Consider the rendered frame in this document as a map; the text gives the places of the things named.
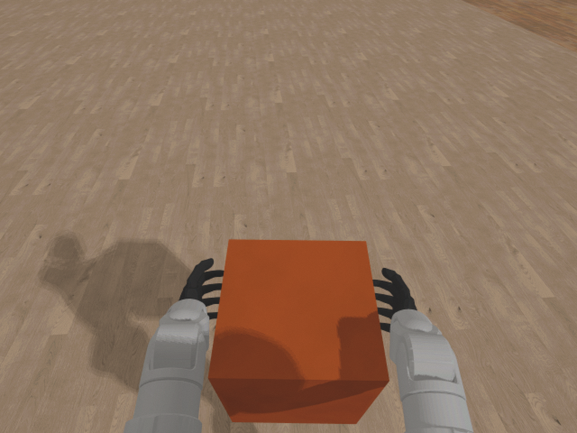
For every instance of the left robot forearm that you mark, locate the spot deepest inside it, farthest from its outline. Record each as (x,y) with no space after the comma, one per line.
(173,372)

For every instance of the robot right hand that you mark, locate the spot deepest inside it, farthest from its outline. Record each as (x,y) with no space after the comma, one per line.
(401,298)

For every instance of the carton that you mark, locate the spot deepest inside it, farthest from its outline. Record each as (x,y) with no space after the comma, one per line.
(297,336)

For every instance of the right robot forearm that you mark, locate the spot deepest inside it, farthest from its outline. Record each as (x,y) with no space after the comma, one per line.
(430,385)

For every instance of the robot left hand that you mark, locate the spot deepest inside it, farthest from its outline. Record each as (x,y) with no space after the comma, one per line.
(194,288)

